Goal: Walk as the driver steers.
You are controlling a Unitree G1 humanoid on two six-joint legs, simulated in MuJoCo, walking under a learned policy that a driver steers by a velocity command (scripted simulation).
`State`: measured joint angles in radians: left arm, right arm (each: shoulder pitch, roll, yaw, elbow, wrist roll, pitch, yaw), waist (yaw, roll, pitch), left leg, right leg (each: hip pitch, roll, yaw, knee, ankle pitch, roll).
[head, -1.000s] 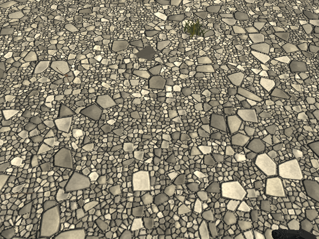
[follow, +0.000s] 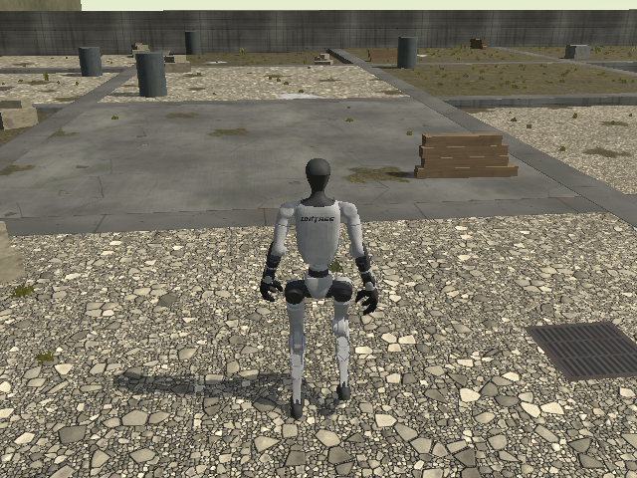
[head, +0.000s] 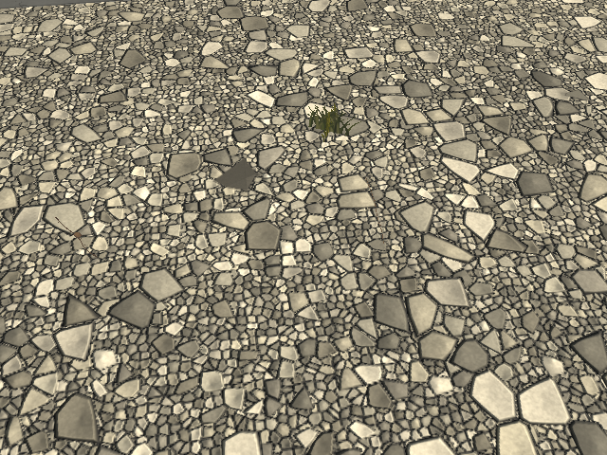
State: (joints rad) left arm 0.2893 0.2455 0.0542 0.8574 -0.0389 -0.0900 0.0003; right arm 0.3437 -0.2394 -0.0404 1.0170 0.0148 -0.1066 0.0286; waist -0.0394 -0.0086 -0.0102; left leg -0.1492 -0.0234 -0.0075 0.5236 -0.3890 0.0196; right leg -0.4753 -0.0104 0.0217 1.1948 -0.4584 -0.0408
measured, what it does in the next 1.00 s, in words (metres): walks ahead, turning left: right foot, then left foot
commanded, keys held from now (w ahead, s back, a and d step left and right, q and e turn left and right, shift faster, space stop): w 0.02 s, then w+q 0.98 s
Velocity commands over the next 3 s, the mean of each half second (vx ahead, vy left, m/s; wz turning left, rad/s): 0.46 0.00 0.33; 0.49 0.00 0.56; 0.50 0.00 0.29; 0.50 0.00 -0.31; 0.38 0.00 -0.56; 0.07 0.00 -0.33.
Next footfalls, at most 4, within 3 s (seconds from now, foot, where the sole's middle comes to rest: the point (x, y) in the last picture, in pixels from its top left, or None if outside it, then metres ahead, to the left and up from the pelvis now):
0.24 right None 0.28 -0.17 -0.77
0.78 left None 0.47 0.17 -0.77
1.30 right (236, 329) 0.84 0.16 -0.77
1.82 left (101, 301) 0.94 0.52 -0.77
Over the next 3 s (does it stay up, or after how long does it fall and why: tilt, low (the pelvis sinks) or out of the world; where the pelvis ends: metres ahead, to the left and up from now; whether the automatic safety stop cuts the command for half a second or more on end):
stays up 1.26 0.47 0.00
